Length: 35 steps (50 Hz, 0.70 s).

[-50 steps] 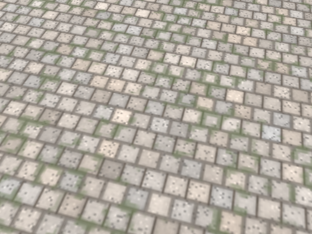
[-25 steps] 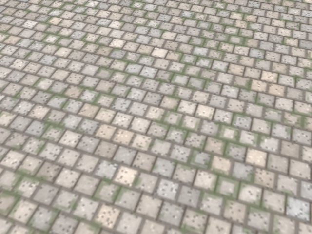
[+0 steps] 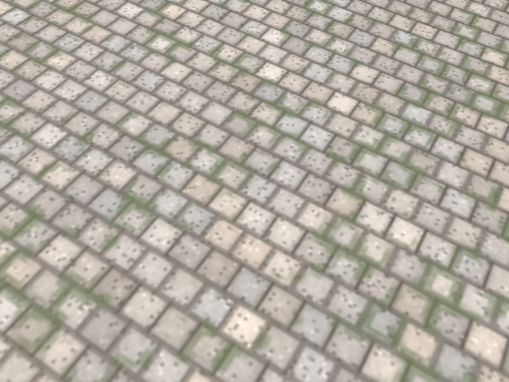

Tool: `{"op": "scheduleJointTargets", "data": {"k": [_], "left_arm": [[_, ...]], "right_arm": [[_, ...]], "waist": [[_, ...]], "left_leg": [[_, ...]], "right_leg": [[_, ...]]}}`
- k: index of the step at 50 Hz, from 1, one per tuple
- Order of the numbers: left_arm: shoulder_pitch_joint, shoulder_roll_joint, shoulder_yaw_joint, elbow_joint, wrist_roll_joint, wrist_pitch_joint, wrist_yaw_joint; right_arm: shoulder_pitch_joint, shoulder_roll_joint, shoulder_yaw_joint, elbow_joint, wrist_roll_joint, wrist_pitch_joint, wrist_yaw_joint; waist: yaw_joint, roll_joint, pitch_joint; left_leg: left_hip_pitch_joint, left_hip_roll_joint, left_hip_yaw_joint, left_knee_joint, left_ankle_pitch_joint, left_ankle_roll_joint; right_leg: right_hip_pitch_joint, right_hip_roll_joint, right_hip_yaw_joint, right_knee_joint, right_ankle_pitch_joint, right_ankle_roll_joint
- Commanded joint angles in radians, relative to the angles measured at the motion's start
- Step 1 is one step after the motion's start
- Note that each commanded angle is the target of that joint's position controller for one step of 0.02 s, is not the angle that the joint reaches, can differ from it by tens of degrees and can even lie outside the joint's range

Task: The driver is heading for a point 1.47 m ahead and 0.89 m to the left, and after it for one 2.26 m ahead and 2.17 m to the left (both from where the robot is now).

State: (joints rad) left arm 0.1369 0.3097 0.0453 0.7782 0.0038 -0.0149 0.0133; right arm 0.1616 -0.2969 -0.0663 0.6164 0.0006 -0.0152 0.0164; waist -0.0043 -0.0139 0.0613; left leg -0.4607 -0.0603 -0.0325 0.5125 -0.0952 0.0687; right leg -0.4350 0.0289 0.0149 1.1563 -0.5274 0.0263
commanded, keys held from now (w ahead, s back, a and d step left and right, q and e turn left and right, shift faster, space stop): q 1.00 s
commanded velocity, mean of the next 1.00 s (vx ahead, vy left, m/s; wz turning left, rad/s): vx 0.02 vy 0.00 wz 0.58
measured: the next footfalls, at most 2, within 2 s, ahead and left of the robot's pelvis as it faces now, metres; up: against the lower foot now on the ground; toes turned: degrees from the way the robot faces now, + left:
right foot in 0.32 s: +0.13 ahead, -0.15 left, +0.00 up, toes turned +17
left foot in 0.74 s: +0.02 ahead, +0.10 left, +0.00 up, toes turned +28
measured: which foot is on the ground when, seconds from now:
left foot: down 0.00-0.32, up 0.34-0.72, down 0.74-1.00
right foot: up 0.00-0.30, down 0.32-0.74, up 0.76-1.00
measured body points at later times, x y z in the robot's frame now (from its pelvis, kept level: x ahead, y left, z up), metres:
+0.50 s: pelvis +0.05 -0.05 +0.01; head +0.08 -0.07 +0.46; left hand +0.09 +0.26 -0.08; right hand +0.28 -0.29 -0.09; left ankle +0.00 +0.08 -0.64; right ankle +0.09 -0.16 -0.73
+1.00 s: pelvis +0.02 -0.01 +0.02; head +0.04 +0.04 +0.46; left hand -0.01 +0.32 -0.10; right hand +0.32 -0.15 -0.06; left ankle -0.02 +0.08 -0.73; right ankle +0.12 -0.14 -0.66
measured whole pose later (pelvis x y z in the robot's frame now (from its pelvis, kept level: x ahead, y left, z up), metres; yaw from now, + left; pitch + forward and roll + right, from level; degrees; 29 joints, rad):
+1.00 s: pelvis +0.02 -0.01 +0.02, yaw +35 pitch +2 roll -2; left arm 0.12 0.33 0.09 0.71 0.01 0.01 0.03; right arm 0.18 -0.30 -0.07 0.61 0.01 0.03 -0.02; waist 0.00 -0.03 0.05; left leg -0.29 -0.05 -0.11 0.45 -0.20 0.05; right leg -0.52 0.00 0.05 0.99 -0.36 0.09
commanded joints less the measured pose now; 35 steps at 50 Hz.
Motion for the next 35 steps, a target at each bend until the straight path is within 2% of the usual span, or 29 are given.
{"op": "scheduleJointTargets", "data": {"k": [1, 2, 4, 8, 12, 14, 15, 16, 17, 18, 19, 20, 21, 22, 23, 25, 28, 30, 33, 35], "left_arm": [[0.039, 0.111, 0.032, -0.063, 0.004, 0.015, 0.010], [0.055, 0.097, 0.030, -0.062, 0.005, 0.019, 0.012], [0.066, 0.079, 0.025, -0.057, 0.004, 0.019, 0.019], [0.027, 0.070, 0.023, -0.068, 0.002, 0.018, 0.022], [0.008, 0.077, 0.030, -0.082, -0.006, 0.002, 0.012], [0.035, 0.079, 0.036, -0.077, -0.010, -0.009, 0.003], [0.072, 0.080, 0.041, -0.065, -0.010, -0.014, -0.002], [0.104, 0.115, 0.054, -0.058, -0.001, -0.015, -0.001], [0.098, 0.201, 0.072, -0.070, 0.022, -0.008, 0.005], [0.073, 0.222, 0.079, -0.073, 0.053, -0.005, 0.002], [0.009, 0.165, 0.064, -0.109, 0.049, -0.009, 0.008], [-0.033, 0.120, 0.054, -0.121, 0.033, -0.009, 0.015], [-0.052, 0.102, 0.049, -0.128, 0.017, -0.006, 0.019], [-0.046, 0.091, 0.044, -0.129, 0.004, -0.004, 0.023], [-0.035, 0.091, 0.041, -0.128, 0.004, 0.002, 0.027], [0.006, 0.100, 0.046, -0.123, 0.011, 0.013, 0.033], [0.046, 0.138, 0.062, -0.114, 0.011, 0.026, 0.035], [0.031, 0.165, 0.074, -0.118, 0.005, 0.029, 0.028], [0.022, 0.183, 0.083, -0.113, -0.010, 0.027, 0.015], [0.005, 0.188, 0.086, -0.108, -0.028, 0.024, 0.011]], "right_arm": [[0.003, -0.144, -0.041, -0.081, 0.003, 0.014, -0.018], [-0.009, -0.150, -0.045, -0.086, -0.007, 0.019, -0.022], [0.000, -0.160, -0.051, -0.086, -0.010, 0.023, -0.034], [0.002, -0.171, -0.059, -0.088, -0.001, 0.036, -0.052], [0.006, -0.168, -0.060, -0.090, 0.000, 0.050, -0.050], [-0.001, -0.164, -0.059, -0.092, 0.008, 0.058, -0.049], [-0.013, -0.160, -0.057, -0.093, 0.016, 0.063, -0.051], [0.006, -0.139, -0.051, -0.091, 0.022, 0.065, -0.054], [0.033, -0.088, -0.039, -0.101, 0.017, 0.065, -0.051], [0.010, -0.134, -0.056, -0.127, 0.016, 0.051, -0.048], [0.044, -0.198, -0.078, -0.100, 0.002, 0.045, -0.044], [0.069, -0.202, -0.085, -0.067, 0.009, 0.050, -0.043], [0.092, -0.172, -0.080, -0.042, 0.010, 0.062, -0.048], [0.094, -0.149, -0.073, -0.039, 0.009, 0.071, -0.049], [0.083, -0.124, -0.065, -0.043, 0.015, 0.076, -0.046], [0.016, -0.101, -0.053, -0.073, 0.027, 0.076, -0.043], [-0.042, -0.080, -0.040, -0.105, 0.023, 0.073, -0.032], [-0.049, -0.072, -0.032, -0.115, 0.019, 0.073, -0.022], [-0.031, -0.094, -0.041, -0.114, 0.021, 0.079, -0.010], [0.004, -0.095, -0.047, -0.105, 0.023, 0.084, -0.002]], "waist": [[0.024, 0.079, -0.176], [0.033, 0.110, -0.171], [0.030, 0.130, -0.190], [0.007, 0.142, -0.211], [-0.011, 0.176, -0.193], [0.003, 0.183, -0.188], [0.028, 0.180, -0.184], [0.033, 0.140, -0.184], [0.000, -0.081, -0.169], [-0.003, -0.306, -0.115], [-0.017, -0.209, -0.110], [-0.032, -0.140, -0.107], [-0.038, -0.111, -0.104], [-0.025, -0.111, -0.092], [-0.018, -0.111, -0.084], [0.021, -0.144, -0.081], [0.059, -0.172, -0.110], [0.061, -0.184, -0.122], [0.054, -0.194, -0.128], [0.024, -0.183, -0.128]], "left_leg": [[0.208, 0.237, -0.332, -0.198, 0.136, 0.182], [0.169, 0.214, -0.317, -0.207, 0.130, 0.179], [0.162, 0.201, -0.309, -0.203, 0.144, 0.183], [0.160, 0.184, -0.353, -0.195, -0.029, 0.160], [0.181, 0.180, -0.434, -0.183, -0.114, 0.140], [0.194, 0.171, -0.465, -0.155, -0.088, 0.123], [0.172, 0.148, -0.459, -0.128, -0.085, 0.100], [0.111, 0.103, -0.424, -0.072, -0.158, 0.056], [-0.043, -0.006, -0.267, 0.135, -0.361, -0.006], [-0.167, -0.103, -0.121, 0.365, -0.520, -0.056], [-0.161, -0.041, -0.150, 0.544, -0.475, -0.087], [-0.156, -0.035, -0.135, 0.612, -0.414, -0.101], [-0.166, -0.028, -0.118, 0.667, -0.368, -0.120], [-0.193, -0.020, -0.111, 0.719, -0.337, -0.138], [-0.190, -0.012, -0.084, 0.721, -0.318, -0.150], [-0.212, 0.013, -0.035, 0.632, -0.284, -0.169], [-0.166, 0.060, -0.005, 0.472, -0.301, -0.180], [-0.069, 0.077, 0.031, 0.367, -0.313, -0.167], [0.033, 0.071, 0.076, 0.230, -0.294, -0.138], [0.114, 0.062, 0.095, 0.075, -0.209, -0.097]], "right_leg": [[-0.125, -0.052, 0.061, -0.013, 0.087, 0.021], [-0.091, -0.038, 0.050, -0.062, 0.107, 0.030], [-0.064, -0.025, 0.049, -0.154, 0.123, 0.048], [-0.027, -0.017, 0.073, -0.293, 0.191, 0.060], [0.019, -0.001, 0.081, -0.431, 0.182, 0.042], [0.078, 0.007, 0.071, -0.562, 0.209, 0.019], [0.151, 0.007, 0.054, -0.682, 0.280, 0.002], [0.247, -0.067, 0.093, -0.773, 0.333, -0.029], [0.327, -0.292, 0.305, -0.843, 0.360, -0.124], [0.247, -0.425, 0.512, -0.895, 0.510, -0.269], [0.234, -0.428, 0.460, -0.873, 0.570, -0.285], [0.236, -0.363, 0.347, -0.842, 0.592, -0.237], [0.261, -0.308, 0.266, -0.821, 0.591, -0.199], [0.281, -0.298, 0.226, -0.813, 0.630, -0.200], [0.280, -0.278, 0.175, -0.816, 0.656, -0.203], [0.343, -0.267, 0.124, -0.823, 0.664, -0.217], [0.415, -0.304, 0.102, -0.815, 0.687, -0.236], [0.380, -0.320, 0.068, -0.814, 0.707, -0.238], [0.358, -0.341, 0.042, -0.795, 0.714, -0.232], [0.344, -0.344, 0.020, -0.748, 0.698, -0.203]]}}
